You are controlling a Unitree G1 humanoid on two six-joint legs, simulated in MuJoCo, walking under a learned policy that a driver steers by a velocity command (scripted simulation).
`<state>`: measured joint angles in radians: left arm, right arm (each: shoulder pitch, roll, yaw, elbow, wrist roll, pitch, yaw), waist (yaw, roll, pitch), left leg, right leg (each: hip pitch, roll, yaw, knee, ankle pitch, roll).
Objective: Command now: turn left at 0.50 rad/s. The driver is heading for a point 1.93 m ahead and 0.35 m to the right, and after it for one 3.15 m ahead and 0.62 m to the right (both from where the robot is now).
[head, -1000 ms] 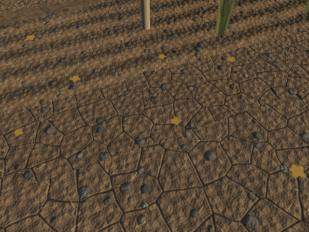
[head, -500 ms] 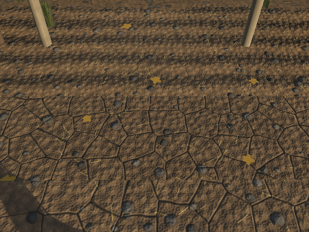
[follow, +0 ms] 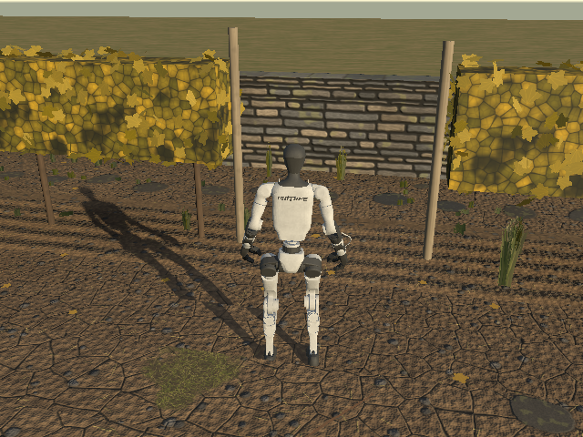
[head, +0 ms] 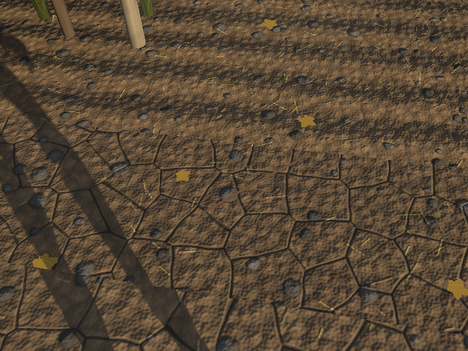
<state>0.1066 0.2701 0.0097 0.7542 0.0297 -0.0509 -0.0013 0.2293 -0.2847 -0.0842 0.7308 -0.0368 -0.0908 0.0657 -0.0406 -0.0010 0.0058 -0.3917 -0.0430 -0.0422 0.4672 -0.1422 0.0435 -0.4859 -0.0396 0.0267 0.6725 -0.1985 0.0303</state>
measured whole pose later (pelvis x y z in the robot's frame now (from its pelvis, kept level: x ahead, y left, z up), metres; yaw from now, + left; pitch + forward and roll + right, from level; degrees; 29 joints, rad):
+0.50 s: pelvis +0.02 -0.04 +0.01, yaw -7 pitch +4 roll +1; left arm 0.26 0.25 0.07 0.77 0.02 -0.07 -0.02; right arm 0.14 -0.26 -0.06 0.75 -0.04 -0.05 -0.02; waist 0.06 -0.01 -0.01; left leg -0.27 -0.05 0.00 0.55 -0.43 0.00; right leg -0.32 0.09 0.11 0.39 -0.13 -0.10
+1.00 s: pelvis +0.15 -0.07 +0.00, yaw -22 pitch +2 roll -1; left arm 0.09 0.19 0.01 0.81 0.06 -0.04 -0.09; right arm 0.54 -0.16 0.02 1.00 -0.09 -0.11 0.04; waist -0.08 0.00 -0.01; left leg 0.20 0.02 0.22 0.08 -0.32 0.00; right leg -0.68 -0.05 0.00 0.68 0.03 -0.08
